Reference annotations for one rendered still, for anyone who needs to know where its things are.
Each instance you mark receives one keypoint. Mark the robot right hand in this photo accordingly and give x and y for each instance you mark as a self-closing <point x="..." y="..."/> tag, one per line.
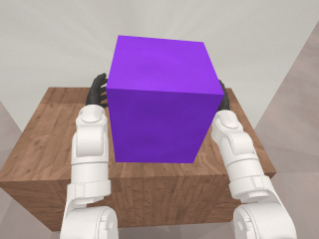
<point x="224" y="105"/>

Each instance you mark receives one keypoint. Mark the robot left hand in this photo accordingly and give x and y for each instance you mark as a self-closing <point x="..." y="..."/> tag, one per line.
<point x="94" y="96"/>

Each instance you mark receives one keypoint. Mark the robot left upper arm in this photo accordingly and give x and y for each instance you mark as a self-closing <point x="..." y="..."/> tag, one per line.
<point x="98" y="222"/>

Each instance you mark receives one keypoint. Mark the left robot forearm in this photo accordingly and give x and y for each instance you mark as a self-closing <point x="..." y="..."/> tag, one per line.
<point x="90" y="156"/>

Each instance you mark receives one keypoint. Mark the robot right upper arm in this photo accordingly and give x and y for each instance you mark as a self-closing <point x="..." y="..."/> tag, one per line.
<point x="262" y="220"/>

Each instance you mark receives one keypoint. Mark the right robot forearm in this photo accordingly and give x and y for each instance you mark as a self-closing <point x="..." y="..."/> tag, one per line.
<point x="248" y="183"/>

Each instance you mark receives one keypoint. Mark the carton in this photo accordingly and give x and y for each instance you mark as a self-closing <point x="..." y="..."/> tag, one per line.
<point x="162" y="96"/>

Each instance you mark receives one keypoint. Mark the pedestal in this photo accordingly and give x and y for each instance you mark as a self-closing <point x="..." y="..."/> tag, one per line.
<point x="38" y="171"/>

